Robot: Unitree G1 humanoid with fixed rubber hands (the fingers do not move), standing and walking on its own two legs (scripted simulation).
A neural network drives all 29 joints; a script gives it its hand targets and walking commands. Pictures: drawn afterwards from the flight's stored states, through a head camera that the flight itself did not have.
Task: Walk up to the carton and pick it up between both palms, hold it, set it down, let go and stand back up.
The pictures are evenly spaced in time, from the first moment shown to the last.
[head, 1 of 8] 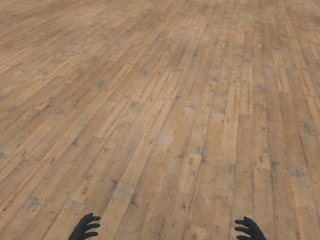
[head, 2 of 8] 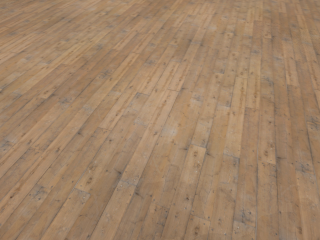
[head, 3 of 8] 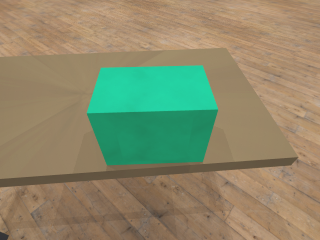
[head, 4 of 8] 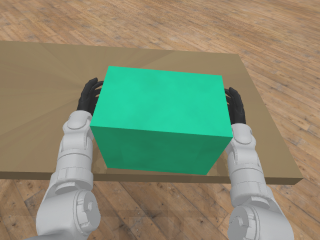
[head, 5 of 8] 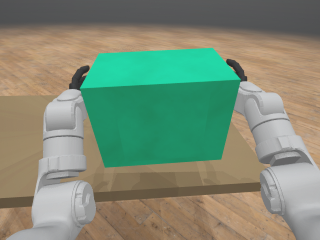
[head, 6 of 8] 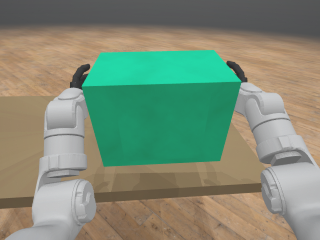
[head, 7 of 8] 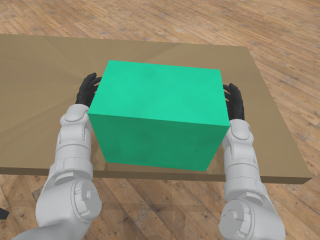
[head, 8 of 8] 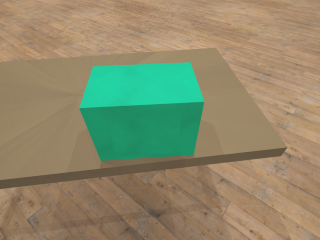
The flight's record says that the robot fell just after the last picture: no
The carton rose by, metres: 0.20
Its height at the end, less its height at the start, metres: +0.00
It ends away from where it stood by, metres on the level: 0.01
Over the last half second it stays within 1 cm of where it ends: yes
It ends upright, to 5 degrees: yes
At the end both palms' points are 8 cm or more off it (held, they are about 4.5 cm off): yes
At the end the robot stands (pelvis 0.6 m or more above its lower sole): yes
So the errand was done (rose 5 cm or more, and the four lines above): yes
